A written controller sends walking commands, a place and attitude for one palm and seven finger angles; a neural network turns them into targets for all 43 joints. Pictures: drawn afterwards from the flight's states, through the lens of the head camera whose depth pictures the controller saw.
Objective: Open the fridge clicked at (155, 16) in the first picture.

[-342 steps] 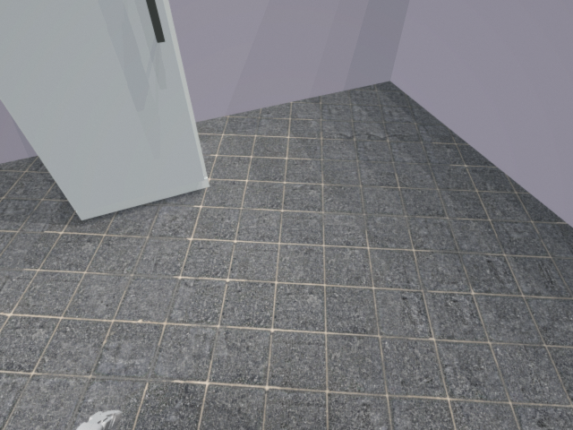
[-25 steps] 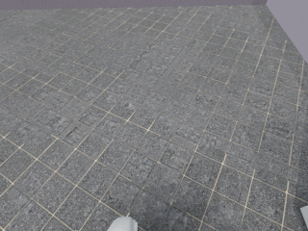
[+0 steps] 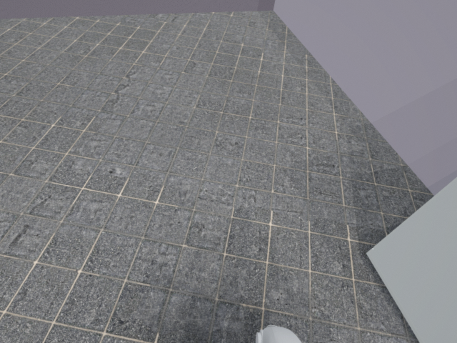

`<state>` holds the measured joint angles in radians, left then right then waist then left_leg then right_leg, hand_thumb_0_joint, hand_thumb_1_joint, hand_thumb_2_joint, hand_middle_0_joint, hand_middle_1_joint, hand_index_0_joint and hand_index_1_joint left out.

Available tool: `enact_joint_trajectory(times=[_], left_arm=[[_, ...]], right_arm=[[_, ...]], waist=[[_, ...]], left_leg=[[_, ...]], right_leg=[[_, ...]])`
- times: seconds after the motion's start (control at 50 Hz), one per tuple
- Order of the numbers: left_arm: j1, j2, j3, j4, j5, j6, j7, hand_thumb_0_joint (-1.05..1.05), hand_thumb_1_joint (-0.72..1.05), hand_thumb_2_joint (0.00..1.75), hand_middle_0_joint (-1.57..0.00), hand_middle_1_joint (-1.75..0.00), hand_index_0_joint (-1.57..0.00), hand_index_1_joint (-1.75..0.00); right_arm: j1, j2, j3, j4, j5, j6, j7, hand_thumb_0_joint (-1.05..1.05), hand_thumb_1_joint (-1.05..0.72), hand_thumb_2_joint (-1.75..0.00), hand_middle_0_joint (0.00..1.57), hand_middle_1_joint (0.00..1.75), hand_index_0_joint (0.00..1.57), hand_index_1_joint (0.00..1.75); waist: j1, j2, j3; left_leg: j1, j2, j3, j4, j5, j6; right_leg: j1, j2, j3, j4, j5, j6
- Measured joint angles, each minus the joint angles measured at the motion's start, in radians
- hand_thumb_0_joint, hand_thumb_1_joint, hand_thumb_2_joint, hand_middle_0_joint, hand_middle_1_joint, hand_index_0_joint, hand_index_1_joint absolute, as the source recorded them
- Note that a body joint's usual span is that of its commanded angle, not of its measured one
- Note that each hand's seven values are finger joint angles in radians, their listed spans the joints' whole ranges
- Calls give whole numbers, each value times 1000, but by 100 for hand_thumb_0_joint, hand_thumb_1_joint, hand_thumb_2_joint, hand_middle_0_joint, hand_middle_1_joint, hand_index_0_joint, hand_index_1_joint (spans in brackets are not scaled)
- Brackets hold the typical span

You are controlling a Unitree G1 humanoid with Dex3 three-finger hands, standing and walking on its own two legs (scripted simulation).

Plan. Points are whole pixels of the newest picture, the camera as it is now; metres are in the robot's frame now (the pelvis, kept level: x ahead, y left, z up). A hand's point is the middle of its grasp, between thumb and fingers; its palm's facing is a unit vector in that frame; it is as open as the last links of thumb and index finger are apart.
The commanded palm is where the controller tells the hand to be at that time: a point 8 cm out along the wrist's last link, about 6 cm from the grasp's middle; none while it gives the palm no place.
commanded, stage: turn to face it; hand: right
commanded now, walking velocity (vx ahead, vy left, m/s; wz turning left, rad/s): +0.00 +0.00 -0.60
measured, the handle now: out of the picture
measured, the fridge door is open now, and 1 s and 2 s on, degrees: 0 0 0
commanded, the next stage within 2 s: take the last steps up to it in 1.88 s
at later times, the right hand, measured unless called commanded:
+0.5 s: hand out of the picture +0.01 -0.29 -0.17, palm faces +0.32 +0.91 -0.26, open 7.4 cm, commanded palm none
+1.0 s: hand out of the picture -0.04 -0.21 -0.14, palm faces +0.56 +0.77 -0.29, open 7.4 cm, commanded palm none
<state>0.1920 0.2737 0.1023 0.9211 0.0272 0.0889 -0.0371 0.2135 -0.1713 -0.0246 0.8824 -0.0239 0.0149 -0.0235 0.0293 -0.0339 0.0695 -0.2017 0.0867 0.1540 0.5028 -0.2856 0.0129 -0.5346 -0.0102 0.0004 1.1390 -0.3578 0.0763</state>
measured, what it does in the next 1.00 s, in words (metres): steps on the spot, turning right: right foot, then left foot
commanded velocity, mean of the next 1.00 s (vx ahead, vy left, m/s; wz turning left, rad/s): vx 0.00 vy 0.00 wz -0.60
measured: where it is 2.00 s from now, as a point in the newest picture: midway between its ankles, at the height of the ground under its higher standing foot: outside the picture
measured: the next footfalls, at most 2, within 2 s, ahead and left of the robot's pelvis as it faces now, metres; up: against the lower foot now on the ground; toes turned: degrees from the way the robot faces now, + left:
right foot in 0.24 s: +0.00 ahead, -0.15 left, +0.00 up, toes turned -17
left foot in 0.74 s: +0.09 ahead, +0.07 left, +0.00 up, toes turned -26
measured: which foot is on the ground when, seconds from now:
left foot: down 0.00-0.24, up 0.26-0.72, down 0.74-1.00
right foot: up 0.00-0.22, down 0.24-0.74, up 0.76-1.00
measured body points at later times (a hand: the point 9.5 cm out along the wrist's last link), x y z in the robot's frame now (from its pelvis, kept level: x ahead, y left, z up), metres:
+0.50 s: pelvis -0.01 -0.05 +0.00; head +0.03 -0.09 +0.45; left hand +0.16 +0.17 -0.12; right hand -0.01 -0.34 -0.15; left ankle +0.02 +0.11 -0.66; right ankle -0.04 -0.14 -0.74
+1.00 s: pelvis +0.00 +0.01 +0.00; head +0.04 +0.02 +0.45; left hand +0.20 +0.20 -0.16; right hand -0.07 -0.25 -0.12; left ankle +0.05 +0.09 -0.74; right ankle -0.11 -0.11 -0.65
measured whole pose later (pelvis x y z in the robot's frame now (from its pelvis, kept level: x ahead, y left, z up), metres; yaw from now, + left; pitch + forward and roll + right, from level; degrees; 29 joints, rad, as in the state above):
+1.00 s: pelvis +0.00 +0.01 +0.00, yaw -37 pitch -1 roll -2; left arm 0.22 0.28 0.10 0.96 0.03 0.10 -0.03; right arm 0.20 -0.18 -0.02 0.88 -0.02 0.01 -0.02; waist 0.04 -0.04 0.08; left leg -0.19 0.10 0.18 0.51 -0.29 0.02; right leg -0.48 -0.03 0.01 1.14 -0.39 0.09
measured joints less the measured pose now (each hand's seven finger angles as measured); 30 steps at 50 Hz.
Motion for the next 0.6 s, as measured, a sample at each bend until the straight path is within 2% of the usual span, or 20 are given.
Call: enact_joint_trajectory(times=[0.08, 0.18, 0.22, 0.24, 0.26, 0.3, 0.34, 0.38, 0.48, 0.6], left_arm=[[-12, -4, -7, 16, -3, 10, 0, 1, 91, 89, -19, -30, -19, -30], [-51, -15, -24, 13, -10, 0, 2, 1, 91, 89, -19, -30, -19, -30], [-63, -19, -30, 1, -11, -12, 2, 1, 91, 89, -19, -30, -19, -30], [-67, -19, -33, -8, -11, -22, 1, 1, 91, 89, -19, -30, -19, -30], [-76, -26, -34, -12, -8, -33, 2, 1, 91, 89, -19, -30, -19, -30], [-84, -38, -41, -24, -10, -52, 5, 1, 91, 89, -19, -30, -20, -30], [-78, -44, -46, -32, -9, -62, 17, 1, 91, 89, -20, -30, -20, -30], [-69, -47, -49, -33, -7, -63, 25, 1, 91, 89, -20, -30, -20, -30], [-43, -51, -53, -22, -7, -60, 28, 0, 91, 89, -20, -30, -20, -30], [-2, -55, -46, -15, -3, -53, 25, 1, 91, 89, -20, -30, -20, -30]], right_arm=[[10, -3, 4, 8, -5, -5, 4, 1, -91, -90, 20, 30, 21, 30], [24, -33, -7, 24, -10, 0, 8, 1, -90, -90, 20, 30, 21, 30], [32, -52, -17, 31, -7, 6, 9, 1, -90, -90, 20, 30, 21, 30], [40, -64, -23, 33, -3, 10, 11, 1, -90, -90, 20, 30, 21, 30], [40, -80, -31, 38, 2, 17, 12, 1, -90, -90, 20, 30, 21, 30], [33, -104, -41, 51, 2, 44, 7, 1, -91, -90, 20, 30, 21, 30], [17, -115, -49, 63, 4, 59, 4, 1, -91, -90, 20, 30, 21, 30], [-2, -121, -54, 60, 5, 58, 8, 1, -91, -90, 20, 30, 20, 30], [-42, -117, -50, 24, 6, 43, 13, 1, -91, -90, 20, 30, 20, 30], [-99, -96, -41, -7, 9, 40, 9, 1, -91, -90, 20, 30, 20, 30]], waist=[[-12, 19, 12], [-39, 48, 28], [-45, 59, 28], [-47, 65, 24], [-49, 86, 29], [-56, 102, 34], [-49, 94, 31], [-45, 85, 30], [-36, 68, 21], [-4, 49, 13]], left_leg=[[5, 33, 53, 5, -8, -7], [-15, 75, 109, 50, -32, -31], [-30, 95, 133, 92, -53, -48], [-46, 107, 141, 130, -72, -58], [-74, 122, 116, 197, -99, -71], [-149, 96, 22, 379, -224, -90], [-212, 57, -39, 529, -240, -100], [-254, 37, -75, 601, -193, -108], [-285, 14, -127, 579, -124, -124], [-250, -17, -155, 452, -140, -125]], right_leg=[[67, -32, -25, -116, -44, 12], [174, -37, -72, -338, -80, -2], [231, -32, -96, -467, -24, -14], [262, -28, -104, -541, 46, -28], [258, -12, -108, -539, 58, -55], [247, 0, -101, -510, 24, -101], [253, 3, -77, -528, 21, -119], [269, 10, -52, -572, 48, -117], [298, 34, 0, -655, 103, -128], [293, 61, 67, -668, 124, -120]])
